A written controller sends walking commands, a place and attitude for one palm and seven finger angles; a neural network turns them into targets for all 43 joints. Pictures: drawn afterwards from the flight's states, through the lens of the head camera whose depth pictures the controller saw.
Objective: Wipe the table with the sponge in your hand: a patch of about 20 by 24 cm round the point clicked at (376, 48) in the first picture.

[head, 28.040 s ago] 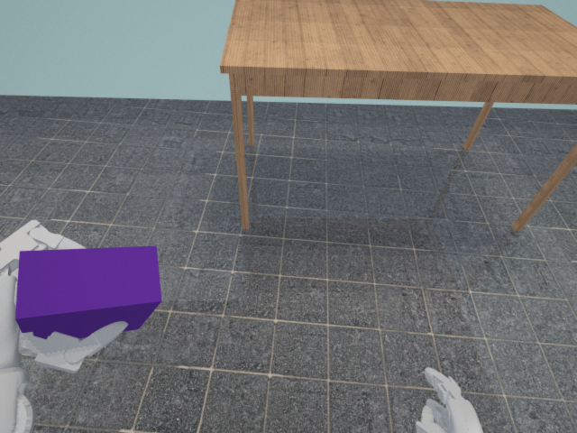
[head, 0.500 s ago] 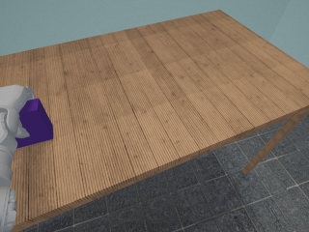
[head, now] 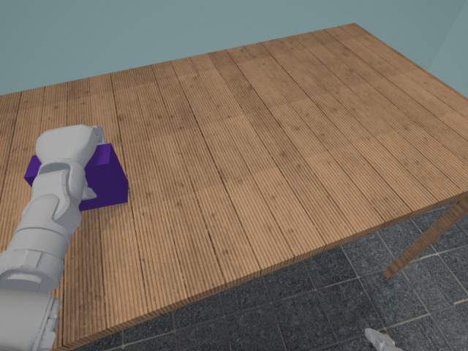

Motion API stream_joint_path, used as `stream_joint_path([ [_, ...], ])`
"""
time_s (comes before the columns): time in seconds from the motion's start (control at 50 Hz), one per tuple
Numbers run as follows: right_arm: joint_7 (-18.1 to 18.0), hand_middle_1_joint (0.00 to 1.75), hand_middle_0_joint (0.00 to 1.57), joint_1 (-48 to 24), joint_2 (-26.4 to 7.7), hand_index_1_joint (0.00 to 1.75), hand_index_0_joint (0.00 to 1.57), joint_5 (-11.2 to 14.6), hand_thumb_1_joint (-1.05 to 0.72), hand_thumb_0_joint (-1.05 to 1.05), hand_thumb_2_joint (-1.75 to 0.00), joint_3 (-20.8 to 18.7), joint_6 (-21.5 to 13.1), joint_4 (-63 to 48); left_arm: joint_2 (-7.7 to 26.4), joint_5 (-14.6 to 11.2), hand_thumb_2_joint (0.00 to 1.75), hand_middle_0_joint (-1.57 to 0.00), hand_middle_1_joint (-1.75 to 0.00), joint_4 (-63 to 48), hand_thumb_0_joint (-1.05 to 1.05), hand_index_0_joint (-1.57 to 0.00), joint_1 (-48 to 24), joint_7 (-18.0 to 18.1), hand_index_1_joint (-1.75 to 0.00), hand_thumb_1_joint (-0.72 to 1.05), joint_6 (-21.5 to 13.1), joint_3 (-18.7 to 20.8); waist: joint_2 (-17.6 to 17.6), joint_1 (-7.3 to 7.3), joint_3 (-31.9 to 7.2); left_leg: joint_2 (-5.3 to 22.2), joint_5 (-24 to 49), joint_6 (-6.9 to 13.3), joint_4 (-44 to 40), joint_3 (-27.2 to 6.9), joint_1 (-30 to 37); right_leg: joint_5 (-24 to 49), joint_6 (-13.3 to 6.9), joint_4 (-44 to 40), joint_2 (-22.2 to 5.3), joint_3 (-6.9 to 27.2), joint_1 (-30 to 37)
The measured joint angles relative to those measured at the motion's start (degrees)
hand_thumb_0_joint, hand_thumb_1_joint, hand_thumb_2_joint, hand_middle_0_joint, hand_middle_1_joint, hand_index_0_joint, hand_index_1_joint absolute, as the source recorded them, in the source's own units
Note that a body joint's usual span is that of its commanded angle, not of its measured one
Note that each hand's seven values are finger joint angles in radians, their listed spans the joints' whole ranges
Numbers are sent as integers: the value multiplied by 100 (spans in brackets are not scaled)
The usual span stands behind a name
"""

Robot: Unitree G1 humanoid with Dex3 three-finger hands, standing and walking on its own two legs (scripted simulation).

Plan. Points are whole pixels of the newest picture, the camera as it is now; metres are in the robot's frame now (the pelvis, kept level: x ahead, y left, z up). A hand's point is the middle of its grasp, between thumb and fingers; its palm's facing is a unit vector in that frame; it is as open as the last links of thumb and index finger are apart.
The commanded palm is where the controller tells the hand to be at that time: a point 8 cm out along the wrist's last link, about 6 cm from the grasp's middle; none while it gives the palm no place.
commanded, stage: slide across to the middle lane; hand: left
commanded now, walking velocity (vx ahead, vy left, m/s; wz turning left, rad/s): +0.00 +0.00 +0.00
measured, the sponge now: (86, 186) +0.38 +0.32 +0.05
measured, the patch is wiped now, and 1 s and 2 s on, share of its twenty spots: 0.15 0.40 0.65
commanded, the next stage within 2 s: wipe back along the middle lane in 0.24 s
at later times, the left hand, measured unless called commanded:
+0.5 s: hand (100, 170) +0.39 +0.28 +0.09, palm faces -0.05 -0.05 -1.00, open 10.0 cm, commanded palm +0.35 +0.27 +0.14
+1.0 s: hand (101, 189) +0.35 +0.26 +0.09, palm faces +0.00 -0.03 -1.00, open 10.0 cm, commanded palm +0.30 +0.25 +0.13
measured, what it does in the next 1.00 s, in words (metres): stands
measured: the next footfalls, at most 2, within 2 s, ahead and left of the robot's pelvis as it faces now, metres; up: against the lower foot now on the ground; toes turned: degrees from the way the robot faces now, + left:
none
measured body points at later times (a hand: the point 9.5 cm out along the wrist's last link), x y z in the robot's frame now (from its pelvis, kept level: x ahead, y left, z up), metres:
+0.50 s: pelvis +0.02 -0.02 +0.00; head +0.04 -0.04 +0.45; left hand +0.38 +0.28 +0.14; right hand +0.19 -0.27 -0.11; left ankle -0.01 +0.07 -0.74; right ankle -0.02 -0.12 -0.74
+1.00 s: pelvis +0.01 -0.02 +0.00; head +0.01 -0.05 +0.45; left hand +0.34 +0.26 +0.14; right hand +0.18 -0.27 -0.11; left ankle -0.01 +0.07 -0.74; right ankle -0.02 -0.12 -0.74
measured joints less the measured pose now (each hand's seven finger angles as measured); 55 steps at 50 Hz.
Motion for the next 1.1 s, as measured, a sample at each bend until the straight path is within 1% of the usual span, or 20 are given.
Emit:
stream_joint_path([
  [0.06,62,30,20,-169,23,29,20,-38,-91,1,-90,40,32,-89,-224,22,107,-76,-138,-281,1,-77,165,43,-139,-53,249,-29,30,4,-25,-5,-7,9,-76,29,96,-2,29,-61,-7,36,80],
  [0.12,104,30,20,-315,44,29,20,-70,-91,1,-90,103,71,-148,-346,41,107,-76,-138,-394,1,-77,226,54,-139,-53,485,-53,27,22,-36,-3,-9,4,-146,44,174,-11,35,-102,-7,56,139],
  [0.2,143,30,20,-438,49,30,20,-94,-90,1,-90,162,137,-207,-393,60,107,-75,-138,-546,1,-76,306,16,-139,-52,793,-81,16,39,-38,17,-12,-19,-213,36,258,-12,23,-170,13,56,222],
  [0.24,148,30,20,-450,34,30,20,-88,-90,1,-90,161,154,-227,-415,48,107,-75,-138,-568,1,-76,272,-35,-139,-52,950,-158,10,49,-31,18,-16,-33,-220,2,280,-24,10,-182,16,23,255],
  [0.3,136,30,20,-459,1,30,20,-91,-90,1,-90,163,186,-224,-431,48,107,-75,-138,-629,0,-76,262,-135,-139,-52,1091,-211,9,65,-11,32,-28,-52,-221,-34,320,-38,-14,-201,32,-11,310],
  [0.4,93,30,20,-408,-54,30,20,-92,-90,1,-90,152,230,-200,-397,54,106,-75,-139,-751,0,-75,344,-303,-139,-51,1129,-265,15,55,-2,70,-62,-87,-208,-62,395,-54,-56,-219,73,-34,400],
  [0.5,77,30,20,-335,-105,29,20,-85,-91,1,-90,149,279,-196,-358,23,106,-74,-139,-871,0,-75,565,-334,-140,-50,1045,-112,27,16,4,118,-77,-118,-216,-29,459,-55,-94,-213,119,2,441],
  [0.64,94,30,20,-223,-168,29,20,-57,-91,1,-90,115,332,-194,-336,-8,106,-72,-141,-1178,0,-73,980,-196,-141,-49,993,-1,57,-9,-7,170,-81,-146,-204,27,501,-43,-129,-176,168,57,451],
  [0.74,76,30,20,-238,-175,29,20,-18,-91,1,-90,123,374,-168,-315,-73,105,-71,-141,-1229,0,-72,1101,-120,-142,-48,1061,-5,56,-31,-5,193,-64,-159,-199,56,513,-24,-141,-151,189,84,443],
  [0.84,64,30,20,-278,-167,29,19,3,-91,1,-90,130,382,-192,-295,-124,105,-71,-142,-1327,0,-72,1225,-126,-143,-48,1121,7,62,-53,-13,205,-53,-161,-195,88,528,-9,-144,-131,199,114,442],
  [0.92,94,30,20,-294,-170,29,19,7,-91,1,-90,108,370,-244,-349,-120,105,-70,-142,-1603,0,-71,1468,-96,-143,-47,1185,-27,102,-34,-44,200,-60,-150,-186,111,552,-13,-134,-114,193,137,456],
  [1.1,150,30,20,-480,-111,29,19,5,-91,1,-90,125,345,-289,-536,-146,104,-69,-143,-2414,1,-72,2059,36,-142,-47,1377,-275,165,98,-78,153,-72,-110,-195,135,666,-49,-88,-80,146,160,550],
])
